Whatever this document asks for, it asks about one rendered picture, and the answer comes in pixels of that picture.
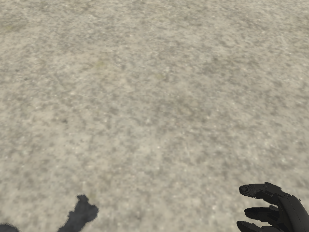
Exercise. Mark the robot right hand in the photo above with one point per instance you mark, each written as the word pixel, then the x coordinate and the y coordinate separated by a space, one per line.
pixel 290 216

